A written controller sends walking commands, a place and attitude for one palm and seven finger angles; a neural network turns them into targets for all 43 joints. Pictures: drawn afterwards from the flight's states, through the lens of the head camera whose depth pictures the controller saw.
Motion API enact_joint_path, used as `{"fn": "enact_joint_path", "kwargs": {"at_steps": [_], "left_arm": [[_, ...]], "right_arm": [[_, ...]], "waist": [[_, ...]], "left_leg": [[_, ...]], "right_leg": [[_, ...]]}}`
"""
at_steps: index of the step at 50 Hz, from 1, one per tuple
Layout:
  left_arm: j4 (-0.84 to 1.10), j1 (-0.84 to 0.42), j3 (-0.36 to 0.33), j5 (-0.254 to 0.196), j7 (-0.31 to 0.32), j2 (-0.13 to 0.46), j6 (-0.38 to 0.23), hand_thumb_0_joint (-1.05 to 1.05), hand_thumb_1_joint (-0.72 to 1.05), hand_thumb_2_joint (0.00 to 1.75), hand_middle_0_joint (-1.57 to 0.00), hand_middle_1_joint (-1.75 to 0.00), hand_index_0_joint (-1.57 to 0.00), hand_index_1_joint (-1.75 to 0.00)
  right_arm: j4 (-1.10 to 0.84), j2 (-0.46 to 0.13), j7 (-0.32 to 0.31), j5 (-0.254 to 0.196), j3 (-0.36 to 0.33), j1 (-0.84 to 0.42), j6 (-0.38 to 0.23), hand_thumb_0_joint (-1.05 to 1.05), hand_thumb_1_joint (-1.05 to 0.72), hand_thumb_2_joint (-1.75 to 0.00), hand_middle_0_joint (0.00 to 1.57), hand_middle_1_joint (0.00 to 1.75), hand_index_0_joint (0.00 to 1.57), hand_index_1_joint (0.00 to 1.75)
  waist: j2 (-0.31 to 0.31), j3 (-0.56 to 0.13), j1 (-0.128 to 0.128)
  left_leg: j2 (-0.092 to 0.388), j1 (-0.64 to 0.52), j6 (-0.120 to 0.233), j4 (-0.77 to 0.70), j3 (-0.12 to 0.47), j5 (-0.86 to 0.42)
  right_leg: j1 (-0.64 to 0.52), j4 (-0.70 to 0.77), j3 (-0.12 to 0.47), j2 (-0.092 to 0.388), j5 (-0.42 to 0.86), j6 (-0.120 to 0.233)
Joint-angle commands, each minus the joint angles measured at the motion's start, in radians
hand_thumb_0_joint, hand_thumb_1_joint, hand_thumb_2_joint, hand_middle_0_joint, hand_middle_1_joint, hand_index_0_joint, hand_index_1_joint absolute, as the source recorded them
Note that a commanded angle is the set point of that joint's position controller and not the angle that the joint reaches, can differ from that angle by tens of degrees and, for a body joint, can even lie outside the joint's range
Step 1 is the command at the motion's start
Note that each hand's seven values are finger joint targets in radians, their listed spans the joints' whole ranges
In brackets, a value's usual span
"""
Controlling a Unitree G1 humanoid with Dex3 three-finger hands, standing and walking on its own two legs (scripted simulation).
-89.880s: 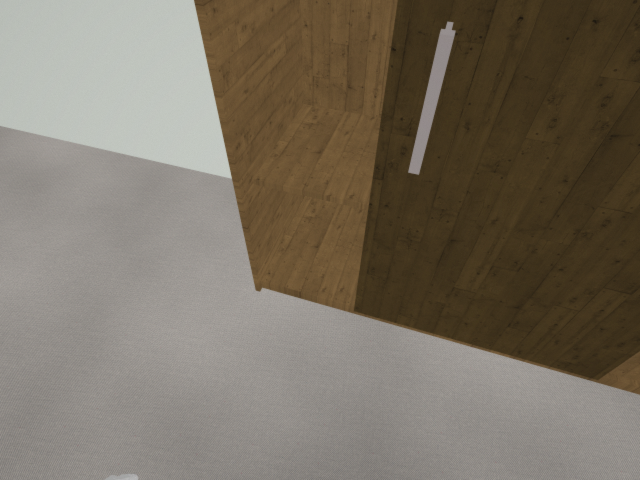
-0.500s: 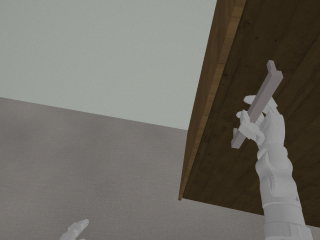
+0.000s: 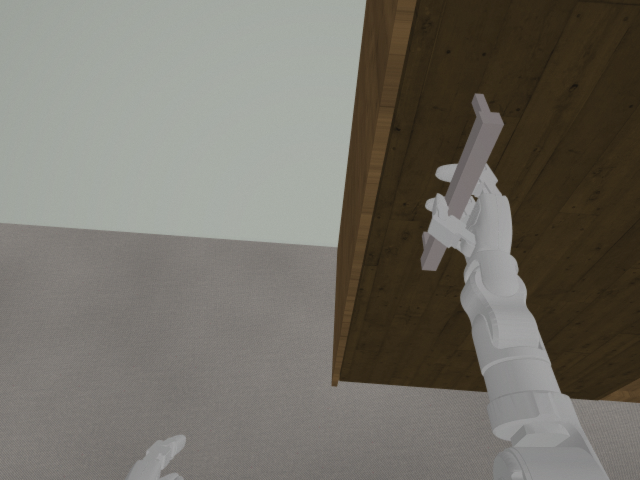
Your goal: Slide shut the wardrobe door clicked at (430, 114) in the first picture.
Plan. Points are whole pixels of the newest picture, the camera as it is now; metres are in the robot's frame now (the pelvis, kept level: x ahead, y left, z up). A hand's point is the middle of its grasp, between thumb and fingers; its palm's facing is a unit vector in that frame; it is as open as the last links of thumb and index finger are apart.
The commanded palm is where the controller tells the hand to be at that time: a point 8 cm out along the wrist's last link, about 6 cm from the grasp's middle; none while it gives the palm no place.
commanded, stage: tug the door sideways, standing still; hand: right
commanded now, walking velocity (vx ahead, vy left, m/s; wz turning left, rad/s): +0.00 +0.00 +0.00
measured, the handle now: (450, 194) +0.47 -0.14 +0.12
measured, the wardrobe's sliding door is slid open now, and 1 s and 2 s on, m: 0.00 0.00 0.00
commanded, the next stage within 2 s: step sideways, sliding the door along in 0.44 s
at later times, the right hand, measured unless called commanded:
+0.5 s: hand (435, 221) +0.41 -0.11 +0.12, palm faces +0.10 +0.99 -0.04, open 6.0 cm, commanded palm +0.38 -0.10 +0.12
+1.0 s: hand (431, 219) +0.42 -0.11 +0.12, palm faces +0.22 +0.97 -0.10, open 6.1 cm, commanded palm +0.39 -0.09 +0.12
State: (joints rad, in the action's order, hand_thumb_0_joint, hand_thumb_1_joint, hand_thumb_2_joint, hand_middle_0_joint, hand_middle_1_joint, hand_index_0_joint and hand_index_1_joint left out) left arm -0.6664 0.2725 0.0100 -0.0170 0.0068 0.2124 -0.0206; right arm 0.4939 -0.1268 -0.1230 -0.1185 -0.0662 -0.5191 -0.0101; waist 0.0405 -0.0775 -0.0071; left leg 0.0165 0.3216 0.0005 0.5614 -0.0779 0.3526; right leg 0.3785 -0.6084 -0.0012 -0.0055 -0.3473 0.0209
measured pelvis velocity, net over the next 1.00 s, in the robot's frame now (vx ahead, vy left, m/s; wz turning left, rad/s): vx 0.00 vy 0.06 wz -0.08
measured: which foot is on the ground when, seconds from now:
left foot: down 0.00-1.00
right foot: down 0.00-1.00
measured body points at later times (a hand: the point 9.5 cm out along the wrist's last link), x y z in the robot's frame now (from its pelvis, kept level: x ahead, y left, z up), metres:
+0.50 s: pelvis -0.02 +0.00 +0.00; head +0.01 +0.01 +0.44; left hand +0.06 +0.25 -0.13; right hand +0.40 -0.16 +0.13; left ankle -0.05 +0.12 -0.73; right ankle -0.03 -0.10 -0.73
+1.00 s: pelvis +0.00 +0.06 +0.00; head +0.05 +0.06 +0.44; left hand +0.15 +0.28 -0.13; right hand +0.40 -0.16 +0.13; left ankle -0.02 +0.12 -0.73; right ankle -0.03 -0.07 -0.70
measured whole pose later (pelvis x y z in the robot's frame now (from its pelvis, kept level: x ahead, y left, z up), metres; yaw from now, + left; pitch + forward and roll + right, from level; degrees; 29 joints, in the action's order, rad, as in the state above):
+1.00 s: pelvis +0.00 +0.06 +0.00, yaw -5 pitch -1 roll +0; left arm -0.72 0.20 0.01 -0.04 0.08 0.21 0.00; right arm 0.59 -0.17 -0.17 -0.11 0.00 -0.65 -0.07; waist 0.03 0.13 0.06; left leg -0.03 0.22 0.08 0.61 -0.13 0.37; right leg 0.36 -0.89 0.01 0.03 -0.46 0.02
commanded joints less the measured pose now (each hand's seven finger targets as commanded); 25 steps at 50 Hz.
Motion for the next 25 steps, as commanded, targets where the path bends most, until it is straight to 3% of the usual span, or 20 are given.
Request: {"fn": "enact_joint_path", "kwargs": {"at_steps": [1,4,5,10,11,15,18,20,21,22,25], "left_arm": [[0.093,0.026,-0.051,0.001,0.005,0.128,-0.049,0.00,0.90,0.90,-0.20,-0.30,-0.20,-0.30],[0.082,0.028,-0.050,-0.002,0.000,0.127,-0.058,0.00,0.90,0.90,-0.20,-0.30,-0.20,-0.30],[0.076,0.032,-0.050,-0.002,0.000,0.129,-0.061,0.00,0.90,0.90,-0.20,-0.30,-0.20,-0.30],[0.059,0.043,-0.051,-0.004,-0.001,0.134,-0.080,0.00,0.90,0.90,-0.20,-0.30,-0.20,-0.30],[0.054,0.047,-0.051,-0.003,-0.002,0.140,-0.082,0.00,0.90,0.90,-0.20,-0.30,-0.20,-0.30],[0.045,0.050,-0.051,-0.007,-0.003,0.141,-0.098,0.00,0.90,0.90,-0.20,-0.30,-0.20,-0.30],[0.038,0.054,-0.051,-0.008,-0.005,0.143,-0.107,0.00,0.90,0.90,-0.20,-0.30,-0.20,-0.30],[0.035,0.059,-0.053,-0.007,-0.005,0.144,-0.116,0.00,0.90,0.90,-0.20,-0.30,-0.20,-0.30],[0.031,0.065,-0.053,-0.004,-0.006,0.148,-0.117,0.00,0.90,0.90,-0.20,-0.30,-0.20,-0.30],[0.031,0.060,-0.052,-0.007,-0.007,0.144,-0.119,0.00,0.90,0.90,-0.20,-0.30,-0.20,-0.30],[0.028,0.063,-0.053,-0.009,-0.007,0.146,-0.124,0.00,0.90,0.90,-0.20,-0.30,-0.20,-0.30]], "right_arm": [[-0.256,0.144,0.081,0.012,0.232,-0.536,-0.116,0.00,-0.90,-0.90,0.45,1.40,0.45,1.40],[-0.213,0.176,0.076,0.009,0.253,-0.568,-0.127,0.00,-0.90,-0.90,0.45,1.40,0.45,1.40],[-0.194,0.176,0.076,0.009,0.253,-0.572,-0.132,0.00,-0.90,-0.90,0.45,1.40,0.45,1.40],[-0.164,0.169,0.071,0.008,0.252,-0.633,-0.166,0.00,-0.90,-0.90,0.45,1.40,0.45,1.40],[-0.142,0.155,0.070,0.010,0.245,-0.635,-0.170,0.00,-0.90,-0.90,0.45,1.40,0.45,1.40],[-0.106,0.158,0.071,0.002,0.242,-0.663,-0.192,0.00,-0.90,-0.90,0.45,1.40,0.45,1.40],[-0.082,0.158,0.074,-0.003,0.239,-0.678,-0.207,0.00,-0.90,-0.90,0.45,1.40,0.45,1.40],[-0.090,0.154,0.073,-0.004,0.235,-0.698,-0.221,0.00,-0.90,-0.90,0.45,1.40,0.45,1.40],[-0.078,0.139,0.074,-0.002,0.227,-0.695,-0.223,0.00,-0.90,-0.90,0.45,1.40,0.45,1.40],[-0.076,0.150,0.077,-0.008,0.232,-0.698,-0.224,0.00,-0.90,-0.90,0.45,1.40,0.45,1.40],[-0.052,0.151,0.081,-0.011,0.232,-0.694,-0.233,0.00,-0.90,-0.90,0.45,1.40,0.45,1.40]], "waist": [[-0.017,-0.344,-0.111],[-0.004,-0.332,-0.117],[-0.020,-0.321,-0.118],[0.016,-0.338,-0.120],[-0.008,-0.327,-0.119],[0.005,-0.319,-0.119],[-0.018,-0.308,-0.126],[0.008,-0.327,-0.124],[-0.016,-0.329,-0.124],[0.002,-0.325,-0.125],[-0.019,-0.317,-0.125]], "left_leg": [[-0.045,0.068,0.016,-0.004,0.006,-0.470],[-0.049,0.103,0.017,-0.001,0.002,-0.425],[-0.049,0.101,0.018,-0.001,0.001,-0.418],[-0.052,0.121,0.023,0.003,0.001,-0.369],[-0.052,0.119,0.024,0.001,0.001,-0.351],[-0.054,0.130,0.025,0.002,0.002,-0.334],[-0.055,0.135,0.023,-0.004,0.003,-0.323],[-0.054,0.142,0.025,0.002,0.003,-0.326],[-0.054,0.129,0.025,0.001,0.005,-0.338],[-0.054,0.135,0.023,0.002,0.006,-0.342],[-0.056,0.139,0.023,0.003,0.004,-0.338]], "right_leg": [[-0.366,-0.018,0.069,0.043,0.655,-0.015],[-0.356,-0.018,0.073,0.042,0.590,-0.018],[-0.338,-0.015,0.073,0.040,0.566,-0.017],[-0.339,-0.009,0.076,0.035,0.503,-0.021],[-0.320,-0.006,0.083,0.035,0.483,-0.021],[-0.309,-0.002,0.078,0.030,0.439,-0.020],[-0.299,0.000,0.076,0.027,0.406,-0.015],[-0.318,-0.001,0.078,0.029,0.428,-0.019],[-0.308,-0.005,0.074,0.026,0.428,-0.014],[-0.306,-0.005,0.071,0.026,0.428,-0.015],[-0.302,-0.005,0.071,0.027,0.420,-0.016]]}}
